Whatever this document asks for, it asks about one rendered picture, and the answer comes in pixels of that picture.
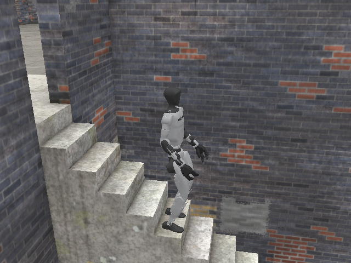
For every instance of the stairs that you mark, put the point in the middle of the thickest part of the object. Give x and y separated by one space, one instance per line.
103 209

